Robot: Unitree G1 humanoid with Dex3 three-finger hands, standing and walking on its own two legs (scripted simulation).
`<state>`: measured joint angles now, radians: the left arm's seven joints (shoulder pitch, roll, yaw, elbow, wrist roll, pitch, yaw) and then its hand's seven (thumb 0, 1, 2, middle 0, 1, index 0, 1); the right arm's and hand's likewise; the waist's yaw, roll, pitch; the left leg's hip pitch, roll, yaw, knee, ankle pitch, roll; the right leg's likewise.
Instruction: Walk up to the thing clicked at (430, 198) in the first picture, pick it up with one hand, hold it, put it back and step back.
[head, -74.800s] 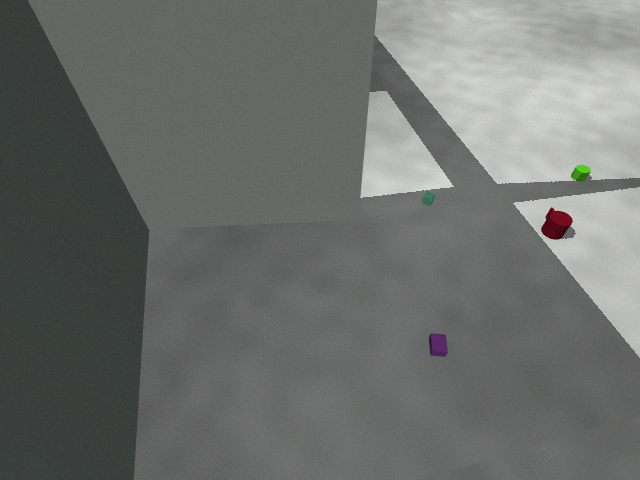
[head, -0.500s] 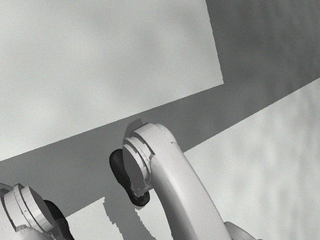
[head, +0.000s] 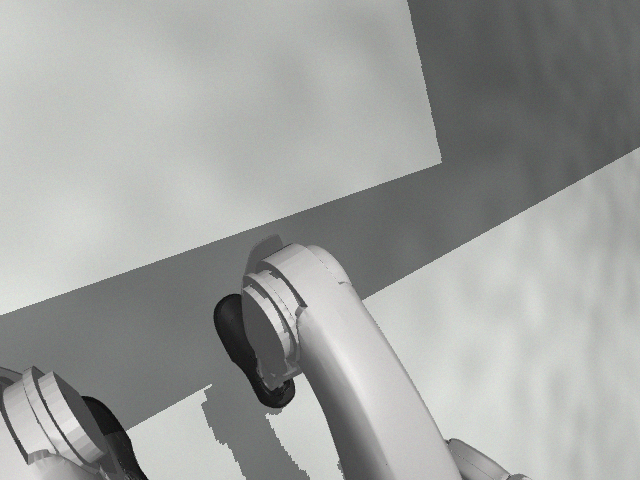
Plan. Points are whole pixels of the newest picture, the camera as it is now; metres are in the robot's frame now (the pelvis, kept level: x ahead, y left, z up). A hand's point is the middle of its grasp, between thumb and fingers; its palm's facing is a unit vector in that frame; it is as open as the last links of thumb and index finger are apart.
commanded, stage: open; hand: left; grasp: from above
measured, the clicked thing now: out of the picture +0.38 +0.30 -0.31
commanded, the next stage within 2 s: withdraw in 0.12 s
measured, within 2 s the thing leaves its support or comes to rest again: neither
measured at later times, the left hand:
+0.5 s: hand out of the picture +0.49 +0.33 -0.23, palm faces -0.21 -0.33 -0.92, open 13.3 cm
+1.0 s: hand out of the picture +0.43 +0.36 -0.11, palm faces -0.51 -0.11 -0.85, open 13.5 cm
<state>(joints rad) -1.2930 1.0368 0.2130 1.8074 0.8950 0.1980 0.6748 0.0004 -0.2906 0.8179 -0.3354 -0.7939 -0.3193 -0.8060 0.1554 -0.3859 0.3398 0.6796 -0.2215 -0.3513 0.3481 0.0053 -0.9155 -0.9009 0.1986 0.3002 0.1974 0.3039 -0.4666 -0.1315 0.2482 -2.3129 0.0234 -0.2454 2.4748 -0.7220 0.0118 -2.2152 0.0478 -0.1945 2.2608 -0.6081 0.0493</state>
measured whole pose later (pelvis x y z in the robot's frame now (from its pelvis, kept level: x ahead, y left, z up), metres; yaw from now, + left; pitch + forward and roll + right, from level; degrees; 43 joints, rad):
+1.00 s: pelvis -0.01 -0.01 +0.03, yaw +7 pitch +32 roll -9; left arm -0.98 0.80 -0.01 1.23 1.15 -0.20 0.07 0.00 -0.41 0.95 -0.17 -0.90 -0.16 -0.91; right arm 0.14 -0.35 0.10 0.64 -0.10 -0.03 0.12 0.00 -0.90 -0.90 0.20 0.30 0.20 0.30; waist -0.23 0.00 -0.01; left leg -2.24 0.00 -0.13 2.34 -0.66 0.01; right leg -2.18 0.00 -0.10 2.22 -0.61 0.02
